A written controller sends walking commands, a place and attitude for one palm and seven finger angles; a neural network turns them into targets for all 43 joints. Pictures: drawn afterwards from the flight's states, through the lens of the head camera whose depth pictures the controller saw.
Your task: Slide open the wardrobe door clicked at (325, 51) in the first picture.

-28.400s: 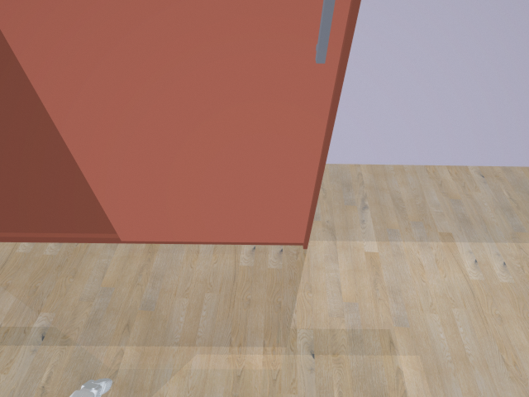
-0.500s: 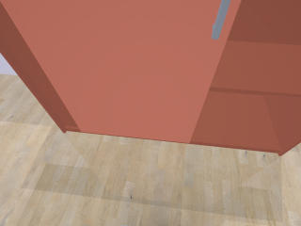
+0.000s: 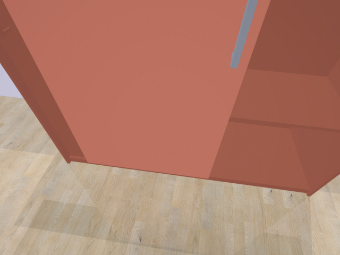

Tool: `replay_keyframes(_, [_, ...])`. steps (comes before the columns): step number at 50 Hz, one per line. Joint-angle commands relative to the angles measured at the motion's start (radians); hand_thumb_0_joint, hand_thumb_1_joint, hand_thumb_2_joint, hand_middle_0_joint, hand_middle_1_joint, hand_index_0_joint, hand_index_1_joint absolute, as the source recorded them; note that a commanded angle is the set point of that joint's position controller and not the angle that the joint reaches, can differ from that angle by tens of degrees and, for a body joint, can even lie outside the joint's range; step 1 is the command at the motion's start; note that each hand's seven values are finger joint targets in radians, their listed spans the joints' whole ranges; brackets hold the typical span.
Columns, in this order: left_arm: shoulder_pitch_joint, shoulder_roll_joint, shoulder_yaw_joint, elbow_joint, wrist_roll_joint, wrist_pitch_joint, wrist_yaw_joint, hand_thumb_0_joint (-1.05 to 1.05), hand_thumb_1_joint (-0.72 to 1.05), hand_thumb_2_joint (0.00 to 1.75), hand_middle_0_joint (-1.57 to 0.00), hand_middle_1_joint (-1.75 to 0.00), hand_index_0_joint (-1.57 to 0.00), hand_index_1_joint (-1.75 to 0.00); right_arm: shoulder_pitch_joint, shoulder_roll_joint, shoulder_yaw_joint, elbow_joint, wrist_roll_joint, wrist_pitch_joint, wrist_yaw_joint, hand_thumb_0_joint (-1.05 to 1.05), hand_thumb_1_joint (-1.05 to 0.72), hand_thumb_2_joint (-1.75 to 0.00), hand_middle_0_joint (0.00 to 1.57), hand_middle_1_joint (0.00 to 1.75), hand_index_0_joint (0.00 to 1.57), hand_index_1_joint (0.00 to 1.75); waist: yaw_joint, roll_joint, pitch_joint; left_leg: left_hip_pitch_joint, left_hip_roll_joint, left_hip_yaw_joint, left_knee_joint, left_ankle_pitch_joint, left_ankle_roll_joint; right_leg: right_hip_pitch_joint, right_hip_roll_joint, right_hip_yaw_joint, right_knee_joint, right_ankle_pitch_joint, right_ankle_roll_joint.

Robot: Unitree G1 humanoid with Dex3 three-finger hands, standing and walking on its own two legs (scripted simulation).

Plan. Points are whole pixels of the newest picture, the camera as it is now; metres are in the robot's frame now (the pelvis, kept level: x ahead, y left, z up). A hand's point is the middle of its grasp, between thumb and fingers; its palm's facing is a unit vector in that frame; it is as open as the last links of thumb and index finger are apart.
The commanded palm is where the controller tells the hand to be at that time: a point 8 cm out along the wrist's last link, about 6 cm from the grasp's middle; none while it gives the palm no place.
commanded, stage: let the arm hang, fingers relaxed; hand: right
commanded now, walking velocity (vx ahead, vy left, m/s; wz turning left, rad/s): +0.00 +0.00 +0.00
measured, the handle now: (243, 25) +0.66 -0.15 +0.24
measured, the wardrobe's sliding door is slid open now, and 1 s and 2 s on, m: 0.64 0.64 0.64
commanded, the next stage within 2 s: look to check the result in 0.26 s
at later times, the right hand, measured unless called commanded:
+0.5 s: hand out of the picture -0.01 -0.19 -0.18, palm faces +0.00 +0.99 -0.16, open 7.4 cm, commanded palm none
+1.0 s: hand out of the picture +0.00 -0.21 -0.19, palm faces -0.01 +0.99 -0.17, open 7.4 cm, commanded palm none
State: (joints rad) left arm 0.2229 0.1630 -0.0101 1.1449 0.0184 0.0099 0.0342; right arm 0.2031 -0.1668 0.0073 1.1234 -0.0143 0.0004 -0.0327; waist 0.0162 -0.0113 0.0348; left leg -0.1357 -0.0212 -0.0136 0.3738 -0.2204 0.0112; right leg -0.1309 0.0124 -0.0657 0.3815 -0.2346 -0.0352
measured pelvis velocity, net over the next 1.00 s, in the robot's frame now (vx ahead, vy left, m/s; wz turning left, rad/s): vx -0.01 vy -0.05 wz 0.00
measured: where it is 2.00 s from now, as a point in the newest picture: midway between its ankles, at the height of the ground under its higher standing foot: outside the picture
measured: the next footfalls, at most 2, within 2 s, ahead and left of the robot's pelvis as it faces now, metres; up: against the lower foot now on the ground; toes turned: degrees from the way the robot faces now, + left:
none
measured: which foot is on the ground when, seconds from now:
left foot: down 0.00-1.00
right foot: down 0.00-1.00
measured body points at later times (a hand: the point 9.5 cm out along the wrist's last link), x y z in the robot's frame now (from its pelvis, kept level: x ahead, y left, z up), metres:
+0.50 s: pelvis -0.01 -0.03 +0.00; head +0.02 -0.03 +0.45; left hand +0.00 +0.20 -0.16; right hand -0.01 -0.24 -0.17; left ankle -0.01 +0.11 -0.75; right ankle -0.02 -0.09 -0.75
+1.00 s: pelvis -0.01 -0.05 +0.00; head +0.02 -0.06 +0.45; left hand +0.00 +0.18 -0.16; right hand +0.00 -0.27 -0.17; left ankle -0.01 +0.11 -0.75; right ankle -0.02 -0.09 -0.75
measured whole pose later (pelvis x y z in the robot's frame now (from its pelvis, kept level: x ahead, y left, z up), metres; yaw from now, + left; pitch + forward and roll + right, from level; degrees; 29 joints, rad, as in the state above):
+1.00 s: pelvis -0.01 -0.05 +0.00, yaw +0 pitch -1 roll +0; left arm 0.23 0.15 -0.01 1.14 0.01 0.00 0.04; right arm 0.23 -0.16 0.00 1.14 -0.02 0.02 -0.03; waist 0.01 0.02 0.08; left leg -0.15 0.04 -0.03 0.40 -0.22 -0.05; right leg -0.14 0.08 -0.09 0.38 -0.23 -0.11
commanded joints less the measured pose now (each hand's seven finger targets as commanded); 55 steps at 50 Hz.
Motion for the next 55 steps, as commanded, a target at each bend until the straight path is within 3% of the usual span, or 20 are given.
replay_keyframes(1, [0.050, 0.101, 0.018, -0.024, 0.001, -0.012, 0.001, 0.00, 0.90, 0.90, -0.20, -0.30, -0.20, -0.30, 0.056, -0.104, -0.011, -0.017, 0.000, -0.012, -0.005, 0.00, -0.90, -0.90, 0.20, 0.30, 0.20, 0.30, -0.007, 0.011, 0.019, -0.040, 0.114, -0.089, -0.061, 0.126, 0.013, -0.008, -0.123, 0.108, -0.074, 0.157, -0.002])
replay_keyframes(17, [0.060, 0.102, 0.019, -0.022, -0.001, -0.016, 0.005, 0.00, 0.90, 0.90, -0.20, -0.30, -0.20, -0.30, 0.081, -0.087, -0.007, -0.003, -0.001, -0.006, -0.005, 0.00, -0.90, -0.90, 0.20, 0.30, 0.20, 0.30, -0.007, 0.018, 0.029, -0.054, 0.112, -0.074, -0.045, 0.099, 0.006, -0.004, -0.121, 0.122, -0.082, 0.163, -0.015])
replay_keyframes(20, [0.068, 0.104, 0.020, -0.025, -0.003, -0.020, 0.006, 0.00, 0.90, 0.90, -0.20, -0.30, -0.20, -0.30, 0.094, -0.089, -0.010, -0.002, -0.002, -0.007, -0.006, 0.00, -0.90, -0.90, 0.20, 0.30, 0.20, 0.30, -0.009, 0.014, -0.005, -0.035, 0.114, -0.068, -0.037, 0.120, 0.005, 0.011, -0.121, 0.124, -0.070, 0.203, -0.019])
replay_keyframes(27, [0.071, 0.097, 0.020, -0.023, -0.002, -0.020, 0.009, 0.00, 0.90, 0.90, -0.20, -0.30, -0.20, -0.30, 0.098, -0.078, -0.009, 0.005, -0.002, 0.000, -0.006, 0.00, -0.90, -0.90, 0.20, 0.30, 0.20, 0.30, -0.008, -0.003, 0.031, -0.052, 0.113, -0.056, -0.028, 0.092, 0.000, -0.005, -0.123, 0.129, -0.084, 0.182, -0.021])
replay_keyframes(38, [0.075, 0.102, 0.025, -0.029, -0.003, -0.022, 0.010, 0.00, 0.90, 0.90, -0.20, -0.30, -0.20, -0.30, 0.096, -0.077, -0.012, 0.006, -0.005, 0.002, -0.006, 0.00, -0.90, -0.90, 0.20, 0.30, 0.20, 0.30, -0.006, 0.004, 0.020, -0.046, 0.112, -0.047, -0.013, 0.093, -0.006, -0.001, -0.125, 0.139, -0.090, 0.200, -0.023])
replay_keyframes(40, [0.073, 0.106, 0.026, -0.034, -0.005, -0.022, 0.008, 0.00, 0.90, 0.90, -0.20, -0.30, -0.20, -0.30, 0.100, -0.080, -0.011, 0.005, -0.005, 0.001, -0.007, 0.00, -0.90, -0.90, 0.20, 0.30, 0.20, 0.30, -0.009, 0.033, 0.024, -0.049, 0.112, -0.047, -0.016, 0.096, -0.006, -0.001, -0.125, 0.140, -0.087, 0.203, -0.026])
replay_keyframes(44, [0.074, 0.105, 0.026, -0.029, -0.002, -0.022, 0.010, 0.00, 0.90, 0.90, -0.20, -0.30, -0.20, -0.30, 0.092, -0.078, -0.011, 0.005, -0.005, 0.005, -0.007, 0.00, -0.90, -0.90, 0.20, 0.30, 0.20, 0.30, -0.006, -0.009, 0.037, -0.053, 0.110, -0.042, -0.005, 0.083, -0.008, -0.006, -0.127, 0.146, -0.104, 0.197, -0.021])
replay_keyframes(50, [0.078, 0.114, 0.028, -0.034, -0.005, -0.024, 0.011, 0.00, 0.90, 0.90, -0.20, -0.30, -0.20, -0.30, 0.099, -0.085, -0.013, 0.004, -0.005, 0.006, -0.007, 0.00, -0.90, -0.90, 0.20, 0.30, 0.20, 0.30, -0.009, 0.003, 0.011, -0.047, 0.109, -0.039, 0.002, 0.087, -0.009, 0.019, -0.131, 0.150, -0.097, 0.244, -0.021])
replay_keyframes(55, [0.080, 0.113, 0.028, -0.032, -0.005, -0.022, 0.010, 0.00, 0.90, 0.90, -0.20, -0.30, -0.20, -0.30, 0.096, -0.084, -0.012, 0.005, -0.006, 0.007, -0.007, 0.00, -0.90, -0.90, 0.20, 0.30, 0.20, 0.30, -0.008, 0.016, 0.037, -0.055, 0.108, -0.043, -0.003, 0.078, -0.009, 0.002, -0.128, 0.149, -0.105, 0.204, -0.020])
